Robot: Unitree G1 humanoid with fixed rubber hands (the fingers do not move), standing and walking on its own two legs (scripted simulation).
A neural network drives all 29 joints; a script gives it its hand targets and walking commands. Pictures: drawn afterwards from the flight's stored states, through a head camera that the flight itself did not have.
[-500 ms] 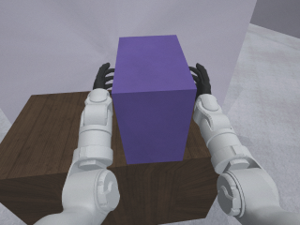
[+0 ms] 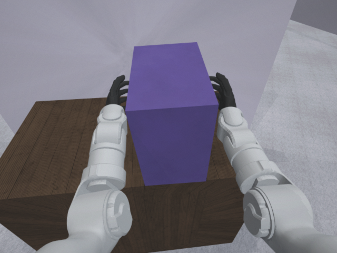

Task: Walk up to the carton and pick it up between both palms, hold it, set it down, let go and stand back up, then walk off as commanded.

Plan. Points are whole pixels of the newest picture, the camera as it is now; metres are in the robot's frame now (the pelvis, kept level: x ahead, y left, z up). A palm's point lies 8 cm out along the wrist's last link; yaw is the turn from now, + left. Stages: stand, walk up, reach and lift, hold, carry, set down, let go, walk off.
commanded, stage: set down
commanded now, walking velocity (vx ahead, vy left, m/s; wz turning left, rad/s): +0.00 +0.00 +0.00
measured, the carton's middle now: (170, 114) +0.46 +0.02 +0.12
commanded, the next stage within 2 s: none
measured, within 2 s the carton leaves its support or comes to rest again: rests again in 1.80 s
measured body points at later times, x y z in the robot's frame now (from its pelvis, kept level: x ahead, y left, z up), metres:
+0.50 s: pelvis +0.01 +0.00 +0.00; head -0.01 +0.02 +0.45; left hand +0.43 +0.16 +0.16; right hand +0.43 -0.11 +0.17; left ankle -0.01 +0.10 -0.75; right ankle +0.01 -0.12 -0.75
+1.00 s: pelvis +0.02 +0.00 +0.00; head +0.01 +0.02 +0.45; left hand +0.45 +0.16 +0.13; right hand +0.45 -0.10 +0.14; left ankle -0.01 +0.10 -0.75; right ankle +0.01 -0.12 -0.75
